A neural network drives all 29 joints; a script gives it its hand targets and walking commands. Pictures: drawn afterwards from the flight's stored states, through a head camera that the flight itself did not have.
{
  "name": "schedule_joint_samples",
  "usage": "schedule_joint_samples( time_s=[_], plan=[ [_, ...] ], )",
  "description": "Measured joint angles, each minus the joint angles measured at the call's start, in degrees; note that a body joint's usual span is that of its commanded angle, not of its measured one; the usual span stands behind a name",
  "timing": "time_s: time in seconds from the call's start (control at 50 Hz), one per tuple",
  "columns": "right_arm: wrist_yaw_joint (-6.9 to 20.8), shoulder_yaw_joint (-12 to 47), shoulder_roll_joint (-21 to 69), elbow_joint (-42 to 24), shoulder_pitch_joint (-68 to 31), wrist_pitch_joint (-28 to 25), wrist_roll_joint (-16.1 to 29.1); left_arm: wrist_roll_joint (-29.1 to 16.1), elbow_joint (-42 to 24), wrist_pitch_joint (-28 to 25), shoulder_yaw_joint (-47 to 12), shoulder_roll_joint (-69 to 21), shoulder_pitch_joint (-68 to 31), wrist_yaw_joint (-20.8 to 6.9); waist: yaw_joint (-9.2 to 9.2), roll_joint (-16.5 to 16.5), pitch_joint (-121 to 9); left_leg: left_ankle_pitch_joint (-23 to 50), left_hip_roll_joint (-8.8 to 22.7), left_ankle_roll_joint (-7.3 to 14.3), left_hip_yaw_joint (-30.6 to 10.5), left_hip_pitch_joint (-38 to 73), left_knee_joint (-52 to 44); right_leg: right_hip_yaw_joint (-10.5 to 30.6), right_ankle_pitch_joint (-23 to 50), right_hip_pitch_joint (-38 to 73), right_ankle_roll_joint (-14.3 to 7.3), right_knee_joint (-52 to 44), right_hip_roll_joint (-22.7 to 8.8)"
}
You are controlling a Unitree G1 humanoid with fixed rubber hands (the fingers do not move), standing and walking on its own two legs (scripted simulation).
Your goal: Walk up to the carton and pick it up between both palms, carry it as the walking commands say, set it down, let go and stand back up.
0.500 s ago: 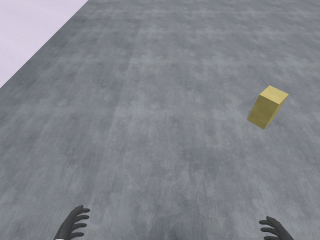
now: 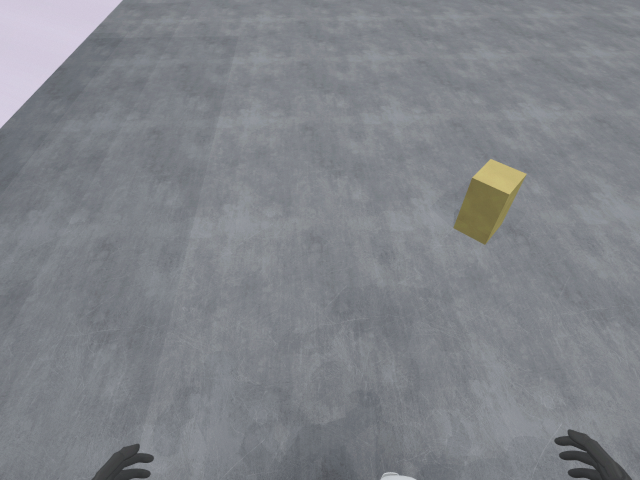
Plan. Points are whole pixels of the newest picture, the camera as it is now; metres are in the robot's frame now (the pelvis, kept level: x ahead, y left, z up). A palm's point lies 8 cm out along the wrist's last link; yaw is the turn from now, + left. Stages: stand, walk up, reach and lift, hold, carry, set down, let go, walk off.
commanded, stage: walk up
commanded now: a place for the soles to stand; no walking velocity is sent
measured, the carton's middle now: (487, 202) +1.28 -0.69 -0.62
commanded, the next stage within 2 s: none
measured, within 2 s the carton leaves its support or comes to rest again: neither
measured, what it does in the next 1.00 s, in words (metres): walks ahead: right foot, then left foot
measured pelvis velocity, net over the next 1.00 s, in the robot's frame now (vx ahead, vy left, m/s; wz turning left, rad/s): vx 0.22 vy -0.13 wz -0.22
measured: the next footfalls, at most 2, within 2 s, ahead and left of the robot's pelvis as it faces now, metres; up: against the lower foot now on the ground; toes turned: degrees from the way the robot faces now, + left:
right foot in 0.08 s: +0.14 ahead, -0.15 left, +0.00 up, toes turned -2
left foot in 0.40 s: +0.20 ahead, +0.03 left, +0.00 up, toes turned -2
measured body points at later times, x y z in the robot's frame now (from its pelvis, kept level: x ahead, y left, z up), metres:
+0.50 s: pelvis +0.09 -0.05 +0.00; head +0.10 -0.04 +0.45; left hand +0.22 +0.24 -0.10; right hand +0.19 -0.39 -0.07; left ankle +0.16 +0.04 -0.72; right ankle +0.09 -0.16 -0.69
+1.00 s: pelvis +0.22 -0.13 +0.00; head +0.23 -0.15 +0.45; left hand +0.36 +0.15 -0.08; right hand +0.27 -0.48 -0.09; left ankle +0.25 -0.04 -0.69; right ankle +0.24 -0.25 -0.72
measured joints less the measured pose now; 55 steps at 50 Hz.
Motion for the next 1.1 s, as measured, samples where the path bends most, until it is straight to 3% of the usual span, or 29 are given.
schedule_joint_samples(
  time_s=[0.06, 0.1, 0.14, 0.18, 0.28, 0.36, 0.4, 0.42, 0.48, 0.52, 0.58, 0.68, 0.78, 0.84, 0.92, 0.98, 1.1],
  plan=[
    [0.53, 0.01, -2.23, 0.01, 0.01, 0.04, 0.00, 0.00, -0.02, -0.30, 0.52, 0.67, 1.36, -0.43, 0.05, 0.12, -0.06, -2.48, 2.06, -0.43, 0.56, -0.05, 2.59, 0.05, -0.05, 2.15, 0.00, -8.65, -0.37],
    [0.79, 0.00, -3.07, 0.09, -0.12, 0.66, 0.00, 0.00, 0.06, -1.08, 0.93, 0.96, 3.39, -0.23, 0.07, 0.21, 0.22, -7.44, 3.11, 1.46, 0.55, -1.91, 11.11, -0.05, 7.34, 2.77, -0.13, -9.86, 0.70],
    [0.80, 0.03, -2.57, 0.09, -0.12, 1.61, 0.00, 0.00, 0.05, -1.05, 0.93, 0.93, 5.67, 0.10, 0.08, 0.45, 0.31, -8.90, 1.93, 1.65, 0.48, -4.88, 20.85, -0.03, 6.79, 3.02, -1.00, -7.58, 1.74],
    [0.90, 0.04, -2.09, 0.08, -0.11, 1.73, 0.00, 0.00, 0.00, -0.98, 0.93, 0.93, 7.26, 0.51, 0.07, 1.33, 0.27, -8.94, -0.46, 1.89, 0.47, -7.48, 24.56, -0.02, 6.01, 4.91, -1.47, -9.74, 2.42],
    [1.14, 0.04, -1.00, 0.05, -0.09, 1.70, 0.01, 0.00, -0.01, -1.18, 0.91, 0.93, 9.01, 0.95, 0.01, 2.98, 0.23, -9.00, -5.23, 1.93, 0.34, -9.92, 17.57, 0.38, 7.72, 9.07, -1.90, -17.25, 3.41],
    [1.03, 0.04, 0.02, 0.68, -0.08, 1.12, 0.01, 0.00, -0.01, -0.82, 0.91, 0.92, 8.48, 0.95, -0.03, 2.49, 0.24, -8.34, -6.38, 2.17, 0.28, -9.52, 6.59, 0.82, 8.88, 9.53, -2.37, -19.16, 3.66],
    [0.78, 0.03, 0.55, 1.49, -0.02, 0.59, 0.01, 0.00, -0.01, -0.46, 0.91, 0.91, 7.60, 0.95, -0.05, 2.09, 0.20, -4.61, -6.46, 2.93, 0.25, -7.64, -0.56, 0.86, 7.96, 9.49, -2.37, -18.68, 3.88],
    [0.53, 0.04, 0.92, 1.95, 0.22, 0.25, 0.01, 0.00, 0.00, -0.23, 0.92, 0.90, 6.82, 0.95, -0.03, 1.55, 0.22, 0.79, -6.65, 3.55, 0.34, -6.86, -2.63, 1.05, 6.75, 9.43, -2.37, -17.61, 3.87],
    [-0.31, 0.00, 1.17, 2.40, 0.85, -0.19, 0.01, 0.01, 0.04, -0.10, 0.92, 0.90, 4.64, 0.96, -0.09, 0.47, 0.30, 7.27, -6.15, 4.18, 0.90, -5.34, -2.88, 1.06, 1.90, 5.69, -2.37, -4.23, 4.08],
    [-0.54, 0.02, 1.25, 2.43, 0.84, -0.40, 0.00, 0.00, 0.01, -0.10, 0.92, 1.00, 3.76, 0.95, -0.06, -0.20, 0.26, 6.69, -5.14, 3.85, 1.36, -3.96, -2.74, 1.12, 1.81, 3.00, -2.37, 2.73, 4.02],
    [-0.31, 0.04, 1.57, 2.42, 0.85, -0.68, 0.00, 0.00, -0.01, -0.08, 0.90, 1.15, 2.86, 0.41, -0.02, -1.65, 0.22, 5.35, -3.98, 3.17, 1.91, -1.34, -3.86, 1.17, 1.75, 1.02, -2.36, 5.39, 3.18],
    [0.54, 0.03, 0.89, 2.42, 0.84, -0.69, 0.00, 0.00, -0.02, 0.00, 0.91, 1.17, 2.29, -0.13, 0.01, -2.67, 0.22, 3.55, -2.41, 2.03, 2.57, 1.62, -4.91, 1.22, 2.51, -0.28, -2.36, 1.83, 1.32],
    [1.12, 0.03, -0.75, 2.43, 0.85, -0.65, 0.00, 0.00, -0.05, -0.38, 0.91, 1.20, 3.06, -0.25, 0.05, -1.95, 0.15, -0.56, -0.62, 0.42, 3.90, 2.19, -2.11, 1.25, 3.02, 1.04, -2.36, -10.28, -0.04],
    [1.33, 0.02, -1.44, 2.50, 0.83, 0.17, 0.00, 0.00, 0.03, -1.74, 0.94, 1.26, 5.18, 0.39, 0.04, -0.75, 0.33, -6.61, 1.38, 1.73, 4.26, 0.89, 8.09, 1.14, 10.32, 2.99, -1.98, -13.05, 1.22],
    [1.43, 0.05, 0.07, 2.43, 0.84, 1.10, 0.00, 0.00, -0.03, -2.05, 0.93, 1.27, 7.11, 1.69, 0.06, 0.88, 0.33, -7.50, -1.02, 2.43, 2.80, -5.02, 22.31, 1.19, 6.05, 5.37, -1.83, -11.14, 2.49],
    [1.69, 0.04, 0.52, 2.40, 0.85, 1.05, 0.00, 0.00, -0.04, -2.44, 0.91, 1.26, 7.72, 2.18, 0.01, 2.15, 0.30, -7.60, -3.27, 2.46, 2.72, -8.34, 20.11, 1.16, 6.10, 7.85, -1.83, -14.30, 2.63],
    [1.76, 0.04, 1.25, 2.37, 0.87, -0.09, 0.01, 0.00, -0.03, -2.17, 0.90, 1.24, 8.58, 2.31, -0.05, 2.26, 0.27, -5.64, -4.76, 2.61, 2.61, -8.79, 3.52, 1.44, 4.24, 10.49, -1.83, -16.15, 2.74]
  ],
)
